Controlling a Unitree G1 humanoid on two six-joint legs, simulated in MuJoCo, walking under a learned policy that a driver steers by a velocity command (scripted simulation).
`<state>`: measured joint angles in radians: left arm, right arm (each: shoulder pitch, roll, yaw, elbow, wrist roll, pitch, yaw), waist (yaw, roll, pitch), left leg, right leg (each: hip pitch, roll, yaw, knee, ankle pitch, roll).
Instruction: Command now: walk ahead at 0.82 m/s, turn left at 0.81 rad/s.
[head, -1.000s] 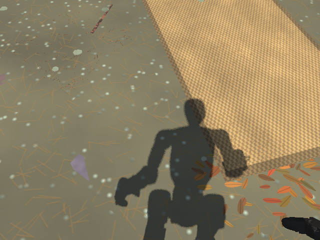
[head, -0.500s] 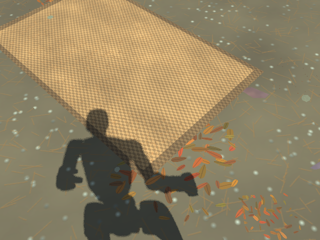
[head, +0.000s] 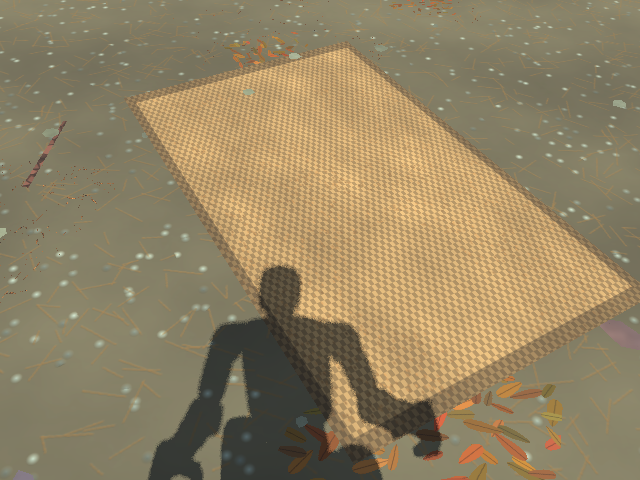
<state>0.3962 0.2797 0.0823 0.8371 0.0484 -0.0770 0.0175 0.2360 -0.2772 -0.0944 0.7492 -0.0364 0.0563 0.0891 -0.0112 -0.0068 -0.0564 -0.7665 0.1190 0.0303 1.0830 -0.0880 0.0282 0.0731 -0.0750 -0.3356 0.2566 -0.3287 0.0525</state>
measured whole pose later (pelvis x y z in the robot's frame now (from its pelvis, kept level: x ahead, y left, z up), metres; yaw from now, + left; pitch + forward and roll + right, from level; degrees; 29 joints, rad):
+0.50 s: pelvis +0.36 +0.16 -0.01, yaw +10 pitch +0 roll -1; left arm 0.18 0.26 0.03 0.83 0.00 -0.02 -0.06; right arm 0.44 -0.23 -0.04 0.86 -0.02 -0.11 0.01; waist -0.04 -0.03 0.03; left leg 0.17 -0.12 0.14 0.17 -0.35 0.11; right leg -0.81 -0.06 -0.02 0.96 0.05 -0.08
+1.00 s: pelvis +0.82 +0.25 -0.01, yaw -14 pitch +3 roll +1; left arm 0.46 0.30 0.09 0.89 0.00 -0.08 -0.02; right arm -0.10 -0.23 0.07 0.57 -0.03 -0.08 0.01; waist 0.17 -0.01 0.01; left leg -0.61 0.08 -0.10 0.53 0.00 -0.05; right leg 0.05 0.14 0.27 0.35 -0.41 -0.13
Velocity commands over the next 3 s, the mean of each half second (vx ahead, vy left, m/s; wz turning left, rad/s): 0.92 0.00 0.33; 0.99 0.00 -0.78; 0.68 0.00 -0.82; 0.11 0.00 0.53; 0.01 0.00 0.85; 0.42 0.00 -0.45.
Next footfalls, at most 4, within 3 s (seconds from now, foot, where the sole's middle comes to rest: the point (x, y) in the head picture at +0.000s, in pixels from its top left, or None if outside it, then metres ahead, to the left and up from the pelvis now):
0.16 left None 0.25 0.16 -0.77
0.64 right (228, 426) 0.68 0.20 -0.77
1.04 left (177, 283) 1.09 0.38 -0.77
1.44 right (308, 230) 1.30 0.03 -0.77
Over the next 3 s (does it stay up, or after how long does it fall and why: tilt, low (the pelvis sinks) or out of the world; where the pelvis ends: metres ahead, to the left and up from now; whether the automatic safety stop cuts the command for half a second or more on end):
stays up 1.47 0.14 -0.01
